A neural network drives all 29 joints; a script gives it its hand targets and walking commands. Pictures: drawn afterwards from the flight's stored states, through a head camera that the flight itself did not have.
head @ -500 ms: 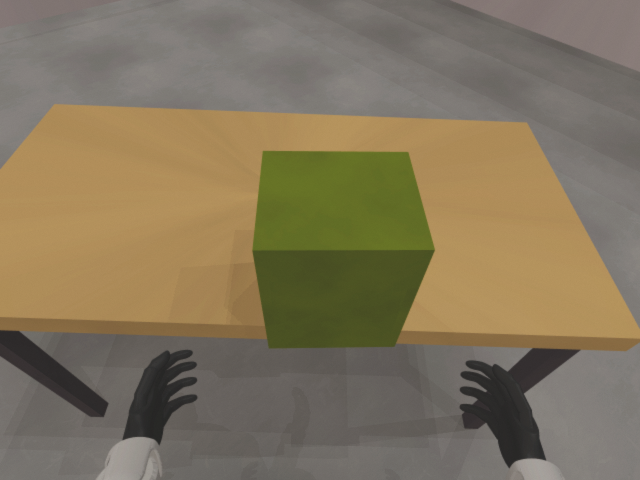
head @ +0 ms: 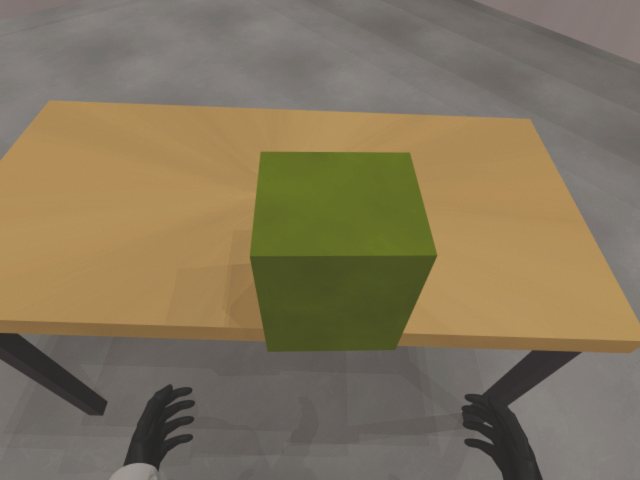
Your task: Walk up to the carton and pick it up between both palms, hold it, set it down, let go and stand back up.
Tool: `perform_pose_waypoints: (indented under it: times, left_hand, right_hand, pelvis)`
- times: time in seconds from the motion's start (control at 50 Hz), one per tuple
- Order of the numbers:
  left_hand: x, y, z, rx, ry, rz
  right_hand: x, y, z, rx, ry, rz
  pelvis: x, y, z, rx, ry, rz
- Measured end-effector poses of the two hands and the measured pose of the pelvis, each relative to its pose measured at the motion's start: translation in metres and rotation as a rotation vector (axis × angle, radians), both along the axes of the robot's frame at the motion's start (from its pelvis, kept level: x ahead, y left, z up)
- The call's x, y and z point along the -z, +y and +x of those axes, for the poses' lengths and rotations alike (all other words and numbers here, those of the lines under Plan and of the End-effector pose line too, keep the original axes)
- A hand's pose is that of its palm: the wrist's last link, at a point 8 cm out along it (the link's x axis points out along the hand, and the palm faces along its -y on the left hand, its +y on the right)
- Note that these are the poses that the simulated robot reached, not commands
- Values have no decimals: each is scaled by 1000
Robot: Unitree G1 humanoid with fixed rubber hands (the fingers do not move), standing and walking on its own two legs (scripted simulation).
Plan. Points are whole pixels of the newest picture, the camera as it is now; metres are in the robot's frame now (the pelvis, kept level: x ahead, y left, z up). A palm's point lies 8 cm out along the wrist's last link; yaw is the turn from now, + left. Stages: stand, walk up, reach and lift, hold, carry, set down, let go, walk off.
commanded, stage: set down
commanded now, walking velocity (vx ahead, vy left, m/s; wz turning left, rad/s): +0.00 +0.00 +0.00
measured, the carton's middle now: (333, 259) +0.41 +0.01 +0.02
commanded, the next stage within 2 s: let go in 0.22 s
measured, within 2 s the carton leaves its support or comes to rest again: neither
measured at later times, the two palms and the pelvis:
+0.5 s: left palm (153, 463) +0.16 +0.23 -0.08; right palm out of the picture +0.16 -0.22 -0.08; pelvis +0.01 +0.00 +0.00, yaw +0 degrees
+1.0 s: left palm out of the picture +0.15 +0.27 -0.10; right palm out of the picture +0.15 -0.26 -0.08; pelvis +0.03 +0.01 +0.00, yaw +0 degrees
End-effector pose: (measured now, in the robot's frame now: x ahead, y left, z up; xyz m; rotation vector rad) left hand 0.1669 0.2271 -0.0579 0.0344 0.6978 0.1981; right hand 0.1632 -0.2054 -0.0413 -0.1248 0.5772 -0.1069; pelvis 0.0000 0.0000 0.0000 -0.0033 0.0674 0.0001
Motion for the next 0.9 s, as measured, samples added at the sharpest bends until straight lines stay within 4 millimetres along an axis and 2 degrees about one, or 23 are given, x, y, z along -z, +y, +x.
perform_pose_waypoints:
  times: [0.08,0.38,0.7,0.8,0.9]
  left_hand:
    - [11,0,-2,22,55,12]
    - [25,0,-4,47,132,34]
    - [31,0,1,73,169,60]
    - [40,14,-8,73,194,98]
    - [44,29,-14,67,207,125]
  right_hand:
    - [12,-2,-3,-4,48,-14]
    - [35,-11,-10,-1,141,-36]
    - [41,-14,-6,-10,168,-41]
    - [49,-34,-14,-12,294,-115]
    - [44,-52,-12,22,309,-160]
  pelvis:
    - [0,0,2,0,2,0]
    - [0,0,8,0,10,0]
    - [0,0,15,0,20,1]
    - [2,2,21,0,11,-2]
    - [3,5,25,0,10,-6]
